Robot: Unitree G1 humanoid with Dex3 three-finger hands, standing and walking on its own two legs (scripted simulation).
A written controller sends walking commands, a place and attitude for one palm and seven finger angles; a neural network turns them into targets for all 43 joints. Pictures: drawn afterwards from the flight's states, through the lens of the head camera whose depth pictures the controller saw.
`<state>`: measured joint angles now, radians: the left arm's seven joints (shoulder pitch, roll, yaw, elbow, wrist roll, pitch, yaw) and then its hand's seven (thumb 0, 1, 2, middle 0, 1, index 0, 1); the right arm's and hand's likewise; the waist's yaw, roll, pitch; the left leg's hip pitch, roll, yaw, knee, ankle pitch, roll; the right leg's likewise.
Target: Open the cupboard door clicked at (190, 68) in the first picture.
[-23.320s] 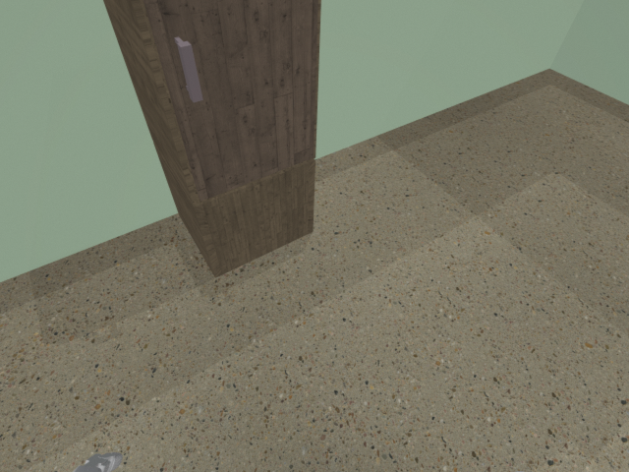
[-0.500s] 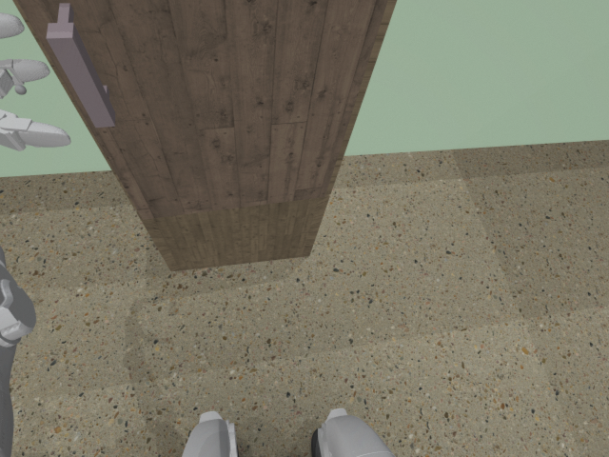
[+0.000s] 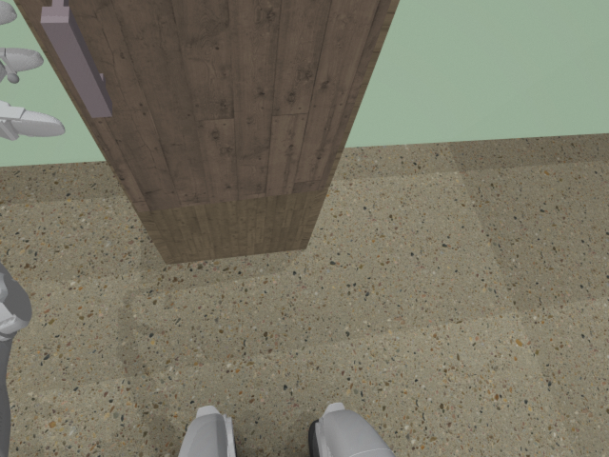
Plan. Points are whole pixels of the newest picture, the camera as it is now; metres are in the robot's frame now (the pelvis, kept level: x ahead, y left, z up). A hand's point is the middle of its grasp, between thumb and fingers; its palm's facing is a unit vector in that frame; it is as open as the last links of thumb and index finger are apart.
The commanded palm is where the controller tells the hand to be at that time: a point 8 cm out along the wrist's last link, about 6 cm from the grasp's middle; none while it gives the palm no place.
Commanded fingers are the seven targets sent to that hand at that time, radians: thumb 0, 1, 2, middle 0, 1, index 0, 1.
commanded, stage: move the hooked fingers beside the handle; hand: left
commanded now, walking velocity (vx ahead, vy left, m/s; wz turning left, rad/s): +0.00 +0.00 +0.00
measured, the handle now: (82, 56) +0.57 +0.20 +0.12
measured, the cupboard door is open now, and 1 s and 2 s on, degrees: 3 3 2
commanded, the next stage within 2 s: slide the fingers in behind the handle in 0.42 s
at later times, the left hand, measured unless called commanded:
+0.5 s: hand (12, 81) +0.52 +0.26 +0.13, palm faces +0.07 -1.00 +0.00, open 14.0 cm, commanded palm +0.51 +0.30 +0.12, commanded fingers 0.00 -0.50 0.30 -0.30 -1.20 -0.30 -1.20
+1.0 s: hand (28, 79) +0.53 +0.25 +0.12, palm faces +0.08 -1.00 +0.01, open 14.0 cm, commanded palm +0.51 +0.27 +0.12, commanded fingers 0.00 -0.50 0.30 -0.30 -1.20 -0.30 -1.20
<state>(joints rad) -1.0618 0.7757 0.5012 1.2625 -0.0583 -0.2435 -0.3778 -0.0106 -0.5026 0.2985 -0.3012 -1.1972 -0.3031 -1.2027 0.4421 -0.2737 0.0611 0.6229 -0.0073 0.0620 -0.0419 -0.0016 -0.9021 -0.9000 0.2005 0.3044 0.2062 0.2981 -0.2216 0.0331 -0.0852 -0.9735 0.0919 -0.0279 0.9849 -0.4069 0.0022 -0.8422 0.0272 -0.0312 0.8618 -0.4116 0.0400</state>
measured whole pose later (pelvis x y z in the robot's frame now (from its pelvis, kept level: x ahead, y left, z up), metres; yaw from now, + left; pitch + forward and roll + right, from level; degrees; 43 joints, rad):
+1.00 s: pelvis +0.00 -0.01 +0.00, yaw +1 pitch +21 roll -5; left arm -1.05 0.71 0.45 1.25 -0.09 -0.26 -0.33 -0.01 -0.50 0.30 -0.30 -1.21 -0.30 -1.20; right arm 0.45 -0.27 0.05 0.65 0.00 0.05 -0.04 0.00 -0.90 -0.90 0.20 0.30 0.21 0.30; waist -0.20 0.04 -0.09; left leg -0.94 0.09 -0.04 0.97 -0.40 -0.01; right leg -0.82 0.03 -0.04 0.86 -0.42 0.03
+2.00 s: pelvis +0.00 -0.01 +0.00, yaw +5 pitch +20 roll -5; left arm -1.08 0.53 0.23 1.22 -0.15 -0.29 -0.11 -0.01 -0.50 0.30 -0.11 -1.14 -0.09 -1.15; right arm 0.40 -0.26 0.01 0.73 -0.03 -0.03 0.00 0.00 -0.90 -0.90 0.20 0.30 0.20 0.30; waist -0.13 0.03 -0.09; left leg -0.94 0.05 -0.10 0.98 -0.40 -0.02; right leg -0.79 -0.01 -0.10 0.89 -0.45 0.02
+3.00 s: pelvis +0.01 -0.01 +0.01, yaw +3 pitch +20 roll -4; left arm -1.00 0.58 0.36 1.20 -0.13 -0.29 -0.23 -0.01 -0.50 0.30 -0.17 -1.15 -0.15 -1.15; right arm 0.41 -0.26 0.02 0.70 -0.01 0.01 -0.01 0.00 -0.90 -0.90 0.20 0.30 0.20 0.30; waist -0.15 0.04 -0.10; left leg -0.90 0.06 -0.06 0.95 -0.41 -0.02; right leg -0.76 0.01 -0.06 0.86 -0.44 0.02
